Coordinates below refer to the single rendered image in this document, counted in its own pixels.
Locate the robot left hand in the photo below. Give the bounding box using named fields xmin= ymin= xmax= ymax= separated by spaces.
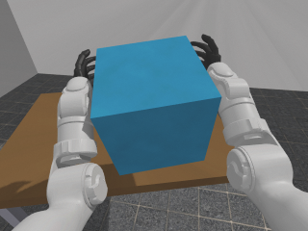
xmin=73 ymin=49 xmax=96 ymax=88

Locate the carton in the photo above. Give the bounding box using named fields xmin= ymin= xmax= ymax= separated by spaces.
xmin=90 ymin=36 xmax=222 ymax=176

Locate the table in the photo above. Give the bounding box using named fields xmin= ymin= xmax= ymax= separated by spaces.
xmin=0 ymin=92 xmax=235 ymax=228

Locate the robot left upper arm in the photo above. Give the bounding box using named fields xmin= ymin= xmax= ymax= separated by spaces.
xmin=12 ymin=163 xmax=108 ymax=231

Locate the robot right upper arm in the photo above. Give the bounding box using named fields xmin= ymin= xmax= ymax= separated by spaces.
xmin=226 ymin=143 xmax=308 ymax=231

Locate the left robot forearm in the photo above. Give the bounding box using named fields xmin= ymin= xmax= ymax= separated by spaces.
xmin=46 ymin=76 xmax=98 ymax=204

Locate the right robot forearm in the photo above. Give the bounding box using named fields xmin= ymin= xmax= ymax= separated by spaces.
xmin=207 ymin=62 xmax=294 ymax=178

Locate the robot right hand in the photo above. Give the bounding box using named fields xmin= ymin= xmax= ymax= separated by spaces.
xmin=191 ymin=34 xmax=221 ymax=70

